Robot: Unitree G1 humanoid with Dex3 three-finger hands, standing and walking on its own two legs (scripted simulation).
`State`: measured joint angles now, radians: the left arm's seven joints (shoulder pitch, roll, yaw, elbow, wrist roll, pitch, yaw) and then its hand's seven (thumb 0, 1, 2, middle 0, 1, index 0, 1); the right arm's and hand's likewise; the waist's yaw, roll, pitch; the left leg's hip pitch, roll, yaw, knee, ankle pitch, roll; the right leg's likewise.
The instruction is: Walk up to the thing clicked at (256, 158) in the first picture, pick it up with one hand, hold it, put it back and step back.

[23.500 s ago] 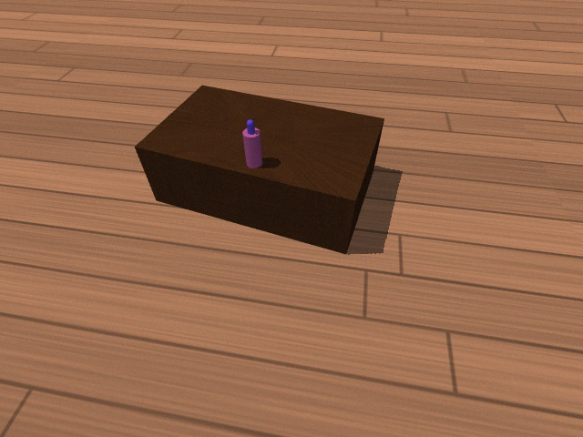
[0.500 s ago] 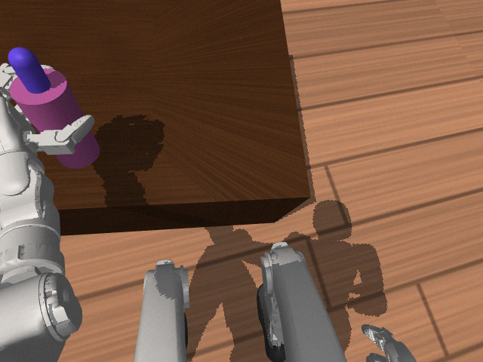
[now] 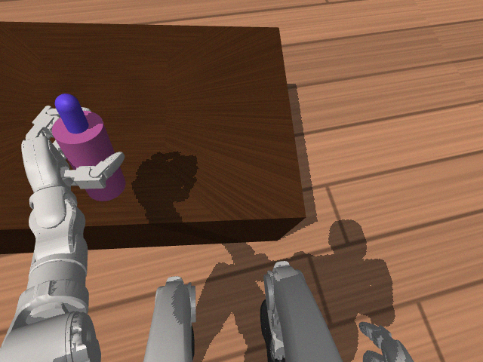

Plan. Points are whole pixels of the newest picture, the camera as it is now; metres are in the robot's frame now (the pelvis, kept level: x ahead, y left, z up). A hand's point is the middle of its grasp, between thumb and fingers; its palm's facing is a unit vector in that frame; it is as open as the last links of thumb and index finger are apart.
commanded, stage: lift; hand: left
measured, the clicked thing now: (88, 148) +0.46 +0.22 -0.01
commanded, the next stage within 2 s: hold in 1.20 s
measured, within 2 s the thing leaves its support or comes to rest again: neither
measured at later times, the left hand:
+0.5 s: hand (49, 148) +0.40 +0.20 +0.12, palm faces +0.30 -0.95 -0.05, open 10.1 cm
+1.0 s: hand (37, 130) +0.39 +0.18 +0.17, palm faces +0.29 -0.96 -0.04, open 10.2 cm
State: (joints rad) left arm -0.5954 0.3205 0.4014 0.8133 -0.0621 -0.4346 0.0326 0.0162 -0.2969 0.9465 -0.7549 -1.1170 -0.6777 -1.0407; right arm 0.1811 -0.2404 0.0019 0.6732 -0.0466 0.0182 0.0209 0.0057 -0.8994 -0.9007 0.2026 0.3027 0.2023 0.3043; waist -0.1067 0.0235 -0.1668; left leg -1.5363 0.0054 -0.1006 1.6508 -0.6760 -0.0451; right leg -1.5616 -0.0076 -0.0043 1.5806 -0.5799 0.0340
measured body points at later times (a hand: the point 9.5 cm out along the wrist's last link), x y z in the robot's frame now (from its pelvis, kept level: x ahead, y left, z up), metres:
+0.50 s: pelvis +0.02 +0.00 +0.10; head +0.12 +0.02 +0.54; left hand +0.38 +0.25 +0.12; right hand +0.14 -0.25 -0.02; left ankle +0.03 +0.14 -0.53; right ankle +0.07 -0.14 -0.53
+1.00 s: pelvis +0.04 +0.00 +0.14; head +0.10 +0.01 +0.59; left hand +0.36 +0.23 +0.17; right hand +0.17 -0.24 +0.02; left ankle +0.03 +0.14 -0.53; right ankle +0.07 -0.14 -0.53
